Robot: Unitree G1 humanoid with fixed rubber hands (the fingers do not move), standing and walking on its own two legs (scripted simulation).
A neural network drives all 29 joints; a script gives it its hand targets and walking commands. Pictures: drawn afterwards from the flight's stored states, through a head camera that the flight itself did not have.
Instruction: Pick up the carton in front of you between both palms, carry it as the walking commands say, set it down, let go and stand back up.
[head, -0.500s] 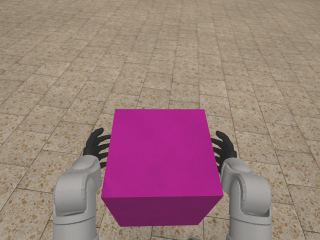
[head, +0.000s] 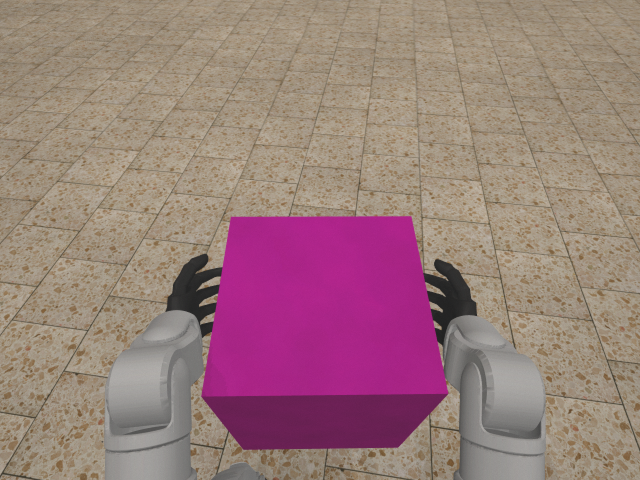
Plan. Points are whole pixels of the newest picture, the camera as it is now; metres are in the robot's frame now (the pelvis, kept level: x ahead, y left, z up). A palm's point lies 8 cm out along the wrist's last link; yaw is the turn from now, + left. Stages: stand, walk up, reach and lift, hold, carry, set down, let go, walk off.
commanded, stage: carry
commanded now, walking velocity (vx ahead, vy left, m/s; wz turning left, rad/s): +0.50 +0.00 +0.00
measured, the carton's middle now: (321, 341) +0.28 +0.00 +0.02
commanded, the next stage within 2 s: none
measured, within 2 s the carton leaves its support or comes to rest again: neither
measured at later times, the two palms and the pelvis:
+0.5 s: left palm (207, 153) +0.59 +0.18 +0.09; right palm (388, 151) +0.58 -0.12 +0.10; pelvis +0.32 +0.04 +0.00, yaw -1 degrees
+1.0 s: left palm (239, 89) +0.80 +0.16 +0.09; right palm (385, 91) +0.80 -0.14 +0.09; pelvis +0.54 +0.01 -0.01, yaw +0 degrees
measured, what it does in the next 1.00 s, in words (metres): walks ahead: left foot, then right foot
